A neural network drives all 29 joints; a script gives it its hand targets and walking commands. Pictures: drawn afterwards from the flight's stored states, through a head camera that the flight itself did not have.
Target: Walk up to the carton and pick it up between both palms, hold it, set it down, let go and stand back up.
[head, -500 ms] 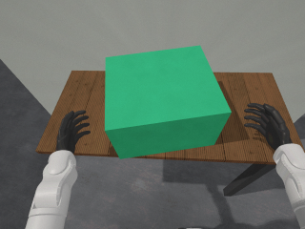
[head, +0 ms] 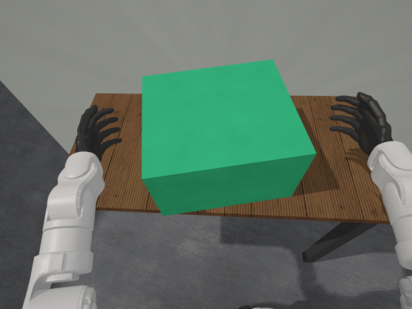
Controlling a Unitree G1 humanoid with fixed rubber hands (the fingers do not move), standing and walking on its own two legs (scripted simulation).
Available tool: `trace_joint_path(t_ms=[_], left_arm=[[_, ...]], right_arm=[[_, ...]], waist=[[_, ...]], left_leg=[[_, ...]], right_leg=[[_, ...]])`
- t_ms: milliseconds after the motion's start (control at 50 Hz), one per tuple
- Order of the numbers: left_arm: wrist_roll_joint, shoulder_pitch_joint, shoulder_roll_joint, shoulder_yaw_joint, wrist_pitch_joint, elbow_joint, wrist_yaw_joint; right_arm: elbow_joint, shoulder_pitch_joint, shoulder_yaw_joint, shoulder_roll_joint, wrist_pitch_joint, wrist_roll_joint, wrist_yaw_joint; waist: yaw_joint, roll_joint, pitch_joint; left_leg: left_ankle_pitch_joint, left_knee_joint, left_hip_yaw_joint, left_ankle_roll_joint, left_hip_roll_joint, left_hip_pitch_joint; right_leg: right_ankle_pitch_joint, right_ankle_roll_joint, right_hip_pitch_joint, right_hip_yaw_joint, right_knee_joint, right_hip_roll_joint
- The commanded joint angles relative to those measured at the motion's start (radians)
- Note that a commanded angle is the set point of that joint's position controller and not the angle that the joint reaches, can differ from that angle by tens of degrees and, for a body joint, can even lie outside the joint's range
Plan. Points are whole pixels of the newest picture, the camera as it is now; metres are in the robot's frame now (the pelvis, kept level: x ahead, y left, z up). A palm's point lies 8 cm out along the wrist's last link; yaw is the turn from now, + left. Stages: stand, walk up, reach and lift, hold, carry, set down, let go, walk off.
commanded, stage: reach and lift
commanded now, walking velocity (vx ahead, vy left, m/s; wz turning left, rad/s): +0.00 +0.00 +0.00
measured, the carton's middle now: (218, 137) +0.47 +0.00 -0.01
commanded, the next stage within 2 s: none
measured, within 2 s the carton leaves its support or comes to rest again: neither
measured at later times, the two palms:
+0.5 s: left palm (96, 126) +0.42 +0.23 +0.10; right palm (366, 108) +0.43 -0.27 +0.12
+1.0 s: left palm (117, 163) +0.40 +0.22 +0.00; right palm (351, 141) +0.41 -0.27 +0.04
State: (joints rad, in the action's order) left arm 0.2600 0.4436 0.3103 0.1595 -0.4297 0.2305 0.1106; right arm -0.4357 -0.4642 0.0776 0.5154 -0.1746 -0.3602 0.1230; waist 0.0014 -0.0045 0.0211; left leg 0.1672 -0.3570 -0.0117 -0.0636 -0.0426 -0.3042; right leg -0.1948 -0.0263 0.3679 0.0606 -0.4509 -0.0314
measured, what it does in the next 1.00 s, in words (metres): stands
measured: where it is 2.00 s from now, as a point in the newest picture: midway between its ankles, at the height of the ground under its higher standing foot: outside the picture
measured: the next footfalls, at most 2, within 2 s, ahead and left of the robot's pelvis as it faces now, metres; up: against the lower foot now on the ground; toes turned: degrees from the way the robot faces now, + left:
none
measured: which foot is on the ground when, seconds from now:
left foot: down 0.00-1.00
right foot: down 0.00-1.00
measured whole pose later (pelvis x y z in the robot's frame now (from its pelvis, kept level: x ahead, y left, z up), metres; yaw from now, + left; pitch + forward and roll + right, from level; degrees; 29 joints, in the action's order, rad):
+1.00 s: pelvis -0.01 +0.01 -0.02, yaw +0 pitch +21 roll +0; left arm 0.35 0.67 0.30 -0.09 0.14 0.93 0.11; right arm -1.05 -0.75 0.00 0.53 0.19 -0.37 0.18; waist 0.01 0.01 -0.14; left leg 0.21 -0.54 -0.01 -0.05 -0.04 -0.69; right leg -0.19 -0.01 0.72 0.06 -0.55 -0.03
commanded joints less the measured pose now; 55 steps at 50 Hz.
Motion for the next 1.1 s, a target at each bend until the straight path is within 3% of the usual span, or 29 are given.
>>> trace_joint_path(t_ms=[0, 40, 100, 120, 160, 180, 200, 220, 260, 340, 380, 420, 440, 480, 580, 600, 620, 640, 680, 780, 800, 860, 940, 960, 980, 1000, 1040, 1060, 1080], left_arm=[[0.019, 0.524, 0.256, 0.033, 0.027, -0.05, -0.004], [0.022, 0.575, 0.27, 0.027, 0.024, -0.097, -0.001], [0.047, 0.612, 0.287, 0.033, 0.027, -0.031, 0.009], [0.009, 0.6, 0.295, 0.066, 0.021, -0.044, 0.01], [0.007, 0.601, 0.289, 0.052, 0.011, 0.01, 0.003], [0.021, 0.68, 0.319, 0.07, 0.012, -0.007, 0.011], [0.022, 0.692, 0.286, 0.037, 0.005, 0.004, 0.011], [0.023, 0.733, 0.323, 0.039, 0.005, 0.006, 0.013], [0.01, 0.758, 0.283, 0.021, -0.009, 0.037, 0.011], [0.021, 0.737, 0.278, 0.004, -0.016, 0.167, 0.002], [-0.007, 0.645, 0.267, 0.034, -0.003, 0.122, 0.002], [-0.013, 0.679, 0.218, -0.004, 0.018, 0.174, 0.0], [-0.003, 0.696, 0.21, -0.026, 0.054, 0.292, -0.011], [-0.007, 0.69, 0.188, -0.04, 0.086, 0.244, -0.004], [-0.018, 0.58, 0.15, -0.051, 0.28, 0.293, -0.014], [-0.002, 0.587, 0.159, -0.042, 0.322, 0.392, -0.02], [-0.005, 0.606, 0.135, -0.063, 0.361, 0.432, -0.032], [-0.004, 0.611, 0.14, -0.047, 0.405, 0.402, -0.026], [-0.021, 0.57, 0.129, -0.063, 0.442, 0.548, -0.032], [0.018, 0.56, 0.084, -0.151, 0.576, 0.498, -0.014], [0.036, 0.61, 0.079, -0.159, 0.591, 0.433, 0.002], [0.105, 0.696, 0.116, -0.183, 0.623, 0.461, 0.021], [0.141, 0.734, 0.138, -0.212, 0.637, 0.618, 0.024], [0.139, 0.724, 0.155, -0.197, 0.632, 0.715, 0.02], [0.142, 0.723, 0.114, -0.234, 0.644, 0.662, 0.018], [0.133, 0.758, 0.132, -0.223, 0.645, 0.653, 0.022], [0.167, 0.797, 0.147, -0.222, 0.648, 0.649, 0.02], [0.151, 0.797, 0.145, -0.227, 0.653, 0.649, 0.019], [0.152, 0.805, 0.155, -0.221, 0.66, 0.657, 0.025]], right_arm=[[0.046, -0.573, 0.03, 0.336, 0.008, -0.104, 0.002], [0.043, -0.597, 0.037, 0.338, 0.005, -0.105, -0.001], [0.04, -0.649, 0.019, 0.344, -0.001, -0.109, 0.003], [0.024, -0.659, 0.051, 0.354, 0.012, -0.108, -0.002], [-0.003, -0.654, 0.067, 0.372, 0.009, -0.085, -0.006], [0.046, -0.759, 0.041, 0.375, 0.01, -0.101, -0.01], [0.008, -0.773, 0.051, 0.365, 0.005, -0.079, -0.003], [0.028, -0.809, 0.034, 0.36, 0.0, -0.103, -0.003], [-0.119, -0.801, 0.048, 0.378, -0.009, -0.075, -0.004], [-0.139, -0.843, -0.012, 0.358, -0.012, -0.109, 0.003], [-0.133, -0.808, -0.024, 0.355, 0.005, -0.133, 0.003], [-0.226, -0.77, 0.007, 0.339, 0.023, -0.075, 0.012], [-0.309, -0.774, -0.023, 0.294, 0.02, -0.081, 0.023], [-0.283, -0.79, -0.008, 0.31, 0.064, -0.051, 0.026], [-0.255, -0.694, -0.034, 0.26, 0.212, -0.049, 0.032], [-0.295, -0.704, -0.054, 0.24, 0.239, -0.039, 0.034], [-0.314, -0.674, -0.062, 0.208, 0.249, -0.032, 0.032], [-0.331, -0.698, -0.108, 0.21, 0.281, -0.048, 0.036], [-0.479, -0.633, -0.133, 0.203, 0.293, -0.057, 0.047], [-0.495, -0.656, -0.132, 0.228, 0.402, -0.096, 0.061], [-0.425, -0.708, -0.153, 0.235, 0.426, -0.115, 0.061], [-0.426, -0.758, -0.126, 0.279, 0.451, -0.116, 0.063], [-0.489, -0.814, -0.157, 0.241, 0.433, -0.126, 0.058], [-0.539, -0.801, -0.213, 0.239, 0.424, -0.153, 0.061], [-0.549, -0.764, -0.2, 0.208, 0.425, -0.139, 0.063], [-0.546, -0.792, -0.211, 0.2, 0.424, -0.14, 0.057], [-0.526, -0.817, -0.228, 0.197, 0.412, -0.144, 0.05], [-0.557, -0.808, -0.192, 0.21, 0.425, -0.131, 0.046], [-0.49, -0.848, -0.211, 0.211, 0.434, -0.157, 0.051]], waist=[[0.093, -0.058, -0.675], [0.079, -0.001, -0.743], [0.1, -0.061, -0.784], [0.106, -0.03, -0.808], [0.08, -0.048, -0.849], [0.122, -0.06, -0.876], [0.082, -0.059, -0.876], [0.104, -0.027, -0.889], [0.078, -0.027, -0.808], [0.119, -0.039, -0.804], [0.139, -0.04, -0.846], [0.085, -0.04, -0.818], [0.124, -0.013, -0.781], [0.099, -0.033, -0.797], [0.148, -0.02, -0.915], [0.164, -0.045, -0.904], [0.119, -0.084, -0.873], [0.171, -0.067, -0.912], [0.151, -0.052, -0.888], [0.143, 0.011, -1.007], [0.159, 0.045, -1.091], [0.134, -0.009, -1.16], [0.143, -0.024, -1.159], [0.177, -0.071, -1.09], [0.127, -0.07, -1.1], [0.146, -0.022, -1.104], [0.155, -0.094, -1.083], [0.12, -0.067, -1.102], [0.143, -0.056, -1.13]], left_leg=[[-0.171, 0.003, 0.07, 0.048, 0.063, 0.003], [-0.263, -0.015, 0.067, 0.033, 0.063, 0.045], [-0.257, -0.015, 0.074, 0.042, 0.068, -0.015], [-0.239, -0.014, 0.083, 0.034, 0.067, -0.021], [-0.27, -0.026, 0.077, 0.029, 0.072, -0.025], [-0.287, -0.026, 0.082, 0.029, 0.066, -0.046], [-0.302, -0.033, 0.078, 0.02, 0.067, -0.04], [-0.29, -0.037, 0.094, 0.021, 0.073, -0.067], [-0.284, -0.043, 0.078, 0.014, 0.066, -0.022], [-0.315, -0.046, 0.08, 0.02, 0.064, -0.037], [-0.384, -0.057, 0.081, 0.01, 0.064, 0.021], [-0.369, -0.07, 0.065, 0.002, 0.054, 0.053], [-0.338, -0.072, 0.074, 0.004, 0.059, 0.019], [-0.369, -0.084, 0.064, 0.007, 0.051, 0.068], [-0.455, -0.135, 0.077, -0.012, 0.056, 0.05], [-0.428, -0.14, 0.085, -0.004, 0.061, 0.006], [-0.385, -0.129, 0.093, 0.004, 0.067, -0.029], [-0.386, -0.135, 0.1, -0.003, 0.055, -0.049], [-0.378, -0.13, 0.101, -0.002, 0.056, -0.059], [-0.437, -0.174, 0.08, -0.028, 0.039, 0.008], [-0.507, -0.195, 0.087, -0.039, 0.03, 0.049], [-0.423, -0.217, 0.079, -0.032, 0.033, 0.012], [-0.266, -0.232, 0.085, -0.013, 0.038, -0.134], [-0.226, -0.246, 0.087, -0.001, 0.041, -0.208], [-0.201, -0.229, 0.092, 0.0, 0.042, -0.188], [-0.214, -0.229, 0.089, -0.007, 0.039, -0.185], [-0.209, -0.241, 0.103, 0.0, 0.046, -0.253], [-0.218, -0.245, 0.092, -0.009, 0.045, -0.212], [-0.238, -0.255, 0.089, -0.008, 0.046, -0.205]], right_leg=[[0.355, 0.052, -0.276, -0.032, 0.053, -0.016], [0.449, 0.039, -0.283, -0.032, 0.05, -0.028], [0.507, 0.052, -0.327, -0.033, 0.026, -0.027], [0.512, 0.053, -0.337, -0.038, 0.021, -0.023], [0.577, 0.052, -0.346, -0.053, 0.004, -0.031], [0.592, 0.056, -0.358, -0.044, 0.007, -0.032], [0.597, 0.053, -0.339, -0.056, 0.004, -0.036], [0.624, 0.059, -0.33, -0.045, -0.012, -0.025], [0.593, 0.054, -0.296, -0.052, 0.004, -0.029], [0.584, 0.049, -0.287, -0.055, 0.017, -0.028], [0.692, 0.059, -0.333, -0.056, -0.003, -0.034], [0.607, 0.042, -0.249, -0.077, 0.022, -0.04], [0.507, 0.041, -0.173, -0.076, 0.018, -0.041], [0.533, 0.04, -0.167, -0.094, 0.019, -0.046], [0.622, 0.051, -0.179, -0.086, -0.034, -0.051], [0.619, 0.053, -0.194, -0.089, -0.037, -0.046], [0.624, 0.061, -0.202, -0.093, -0.041, -0.049], [0.632, 0.066, -0.214, -0.082, -0.063, -0.035], [0.612, 0.064, -0.183, -0.08, -0.058, -0.037], [0.508, 0.041, -0.029, -0.11, -0.071, -0.06], [0.503, 0.042, 0.019, -0.108, -0.08, -0.066], [0.441, 0.047, 0.082, -0.118, -0.105, -0.08], [0.433, 0.05, 0.044, -0.093, -0.147, -0.046], [0.4, 0.062, 0.035, -0.09, -0.171, -0.04], [0.393, 0.061, 0.025, -0.08, -0.162, -0.039], [0.382, 0.055, 0.052, -0.08, -0.172, -0.039], [0.378, 0.069, 0.046, -0.079, -0.185, -0.039], [0.39, 0.07, 0.057, -0.095, -0.187, -0.048], [0.4, 0.064, 0.074, -0.087, -0.2, -0.054]])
